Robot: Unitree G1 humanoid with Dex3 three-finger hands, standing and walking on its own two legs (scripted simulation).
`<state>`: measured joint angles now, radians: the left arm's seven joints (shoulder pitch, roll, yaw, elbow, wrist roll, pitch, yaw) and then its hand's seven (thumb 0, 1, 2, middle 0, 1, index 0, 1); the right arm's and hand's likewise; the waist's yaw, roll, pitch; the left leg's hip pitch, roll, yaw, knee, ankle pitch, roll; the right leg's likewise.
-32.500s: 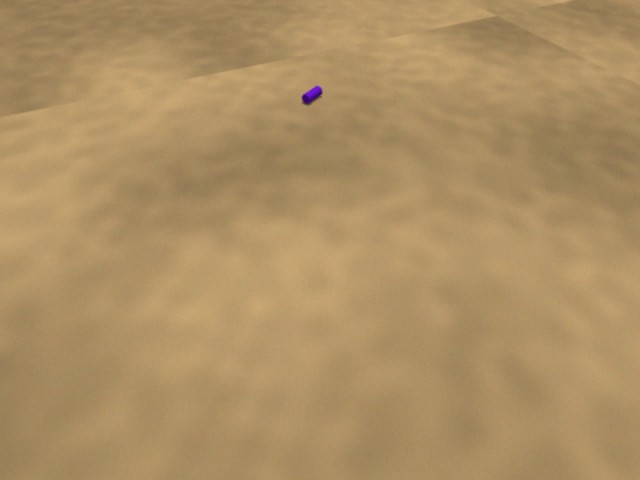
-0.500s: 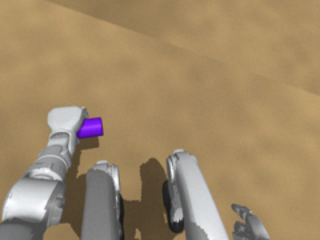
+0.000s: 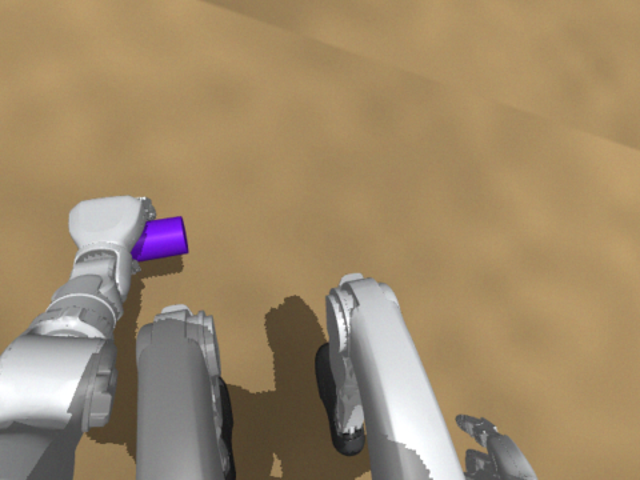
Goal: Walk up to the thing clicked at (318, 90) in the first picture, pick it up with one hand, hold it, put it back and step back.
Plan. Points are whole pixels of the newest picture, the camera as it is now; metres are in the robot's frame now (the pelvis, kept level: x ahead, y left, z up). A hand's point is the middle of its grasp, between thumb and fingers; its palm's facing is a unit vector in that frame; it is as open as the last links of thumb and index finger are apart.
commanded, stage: crouch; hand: left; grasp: from above
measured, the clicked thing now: (138, 242) +0.44 +0.19 -0.22
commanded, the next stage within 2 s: lower in 0.24 s
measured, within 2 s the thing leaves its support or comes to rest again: rests again in 1.38 s
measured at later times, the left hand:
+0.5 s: hand (133, 247) +0.43 +0.20 -0.23, palm faces -0.48 -0.04 -0.88, open 8.8 cm
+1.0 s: hand (145, 245) +0.45 +0.20 -0.29, palm faces -0.46 -0.07 -0.89, open 8.8 cm
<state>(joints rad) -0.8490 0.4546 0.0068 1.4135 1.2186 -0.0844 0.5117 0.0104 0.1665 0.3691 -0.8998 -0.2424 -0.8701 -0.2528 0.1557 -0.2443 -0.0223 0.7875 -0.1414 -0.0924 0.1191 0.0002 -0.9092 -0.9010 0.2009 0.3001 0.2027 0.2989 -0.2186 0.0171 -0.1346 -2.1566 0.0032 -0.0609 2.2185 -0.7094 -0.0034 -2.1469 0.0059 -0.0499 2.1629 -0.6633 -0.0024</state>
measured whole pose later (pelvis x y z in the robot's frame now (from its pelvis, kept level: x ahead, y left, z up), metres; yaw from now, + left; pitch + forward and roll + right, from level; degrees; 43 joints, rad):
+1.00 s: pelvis +0.00 +0.00 -0.07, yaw -4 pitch +33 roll -7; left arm -0.97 0.60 0.10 1.65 1.27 -0.14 0.65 0.01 0.18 0.36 -0.89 -0.24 -0.86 -0.26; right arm 0.14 -0.27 0.07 0.82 -0.24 -0.19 0.27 0.00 -0.90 -0.89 0.20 0.30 0.20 0.30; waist -0.30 -0.01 0.01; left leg -2.33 0.00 -0.12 2.48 -0.74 0.00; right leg -2.29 0.01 -0.10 2.38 -0.67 0.01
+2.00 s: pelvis -0.01 +0.01 -0.09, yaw -8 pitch +28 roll -12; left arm -1.03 0.75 0.05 1.84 1.27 -0.17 0.77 0.01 0.19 0.34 -0.81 -0.37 -0.79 -0.37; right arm 0.12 -0.34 0.18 0.79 -0.28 -0.36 0.41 0.00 -0.91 -0.90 0.20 0.30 0.20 0.30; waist -0.37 -0.07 0.10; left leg -2.33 0.00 -0.20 2.56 -0.73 0.00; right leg -2.27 0.03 -0.17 2.38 -0.63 0.03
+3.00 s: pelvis -0.01 +0.01 -0.08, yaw -9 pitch +28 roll -13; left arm -1.01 0.76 0.06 1.77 1.25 -0.17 0.74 0.00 -0.40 0.96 -0.15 -1.00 -0.16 -1.00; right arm 0.14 -0.34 0.20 0.78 -0.26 -0.35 0.39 0.00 -0.91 -0.90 0.20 0.30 0.20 0.30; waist -0.37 -0.08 0.11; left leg -2.32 0.00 -0.21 2.54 -0.74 0.00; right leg -2.25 0.04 -0.18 2.36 -0.63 0.03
